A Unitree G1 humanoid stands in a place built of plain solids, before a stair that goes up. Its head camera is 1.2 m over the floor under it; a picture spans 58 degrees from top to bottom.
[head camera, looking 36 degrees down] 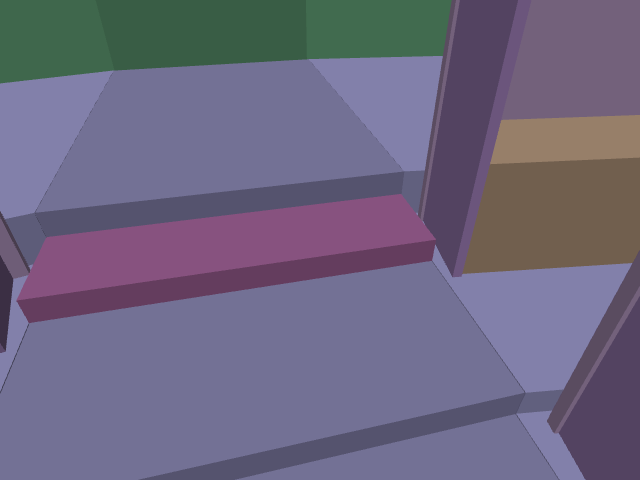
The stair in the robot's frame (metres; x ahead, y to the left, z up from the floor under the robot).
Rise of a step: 0.11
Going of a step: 0.49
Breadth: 1.48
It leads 13 degrees to the left of straight ahead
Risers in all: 3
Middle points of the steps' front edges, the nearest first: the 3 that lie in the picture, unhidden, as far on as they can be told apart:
0.58 0.13 0.11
1.19 0.27 0.22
1.54 0.35 0.33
